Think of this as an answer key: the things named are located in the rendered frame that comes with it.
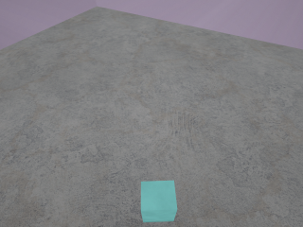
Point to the carton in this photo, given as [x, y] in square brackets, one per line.
[158, 201]

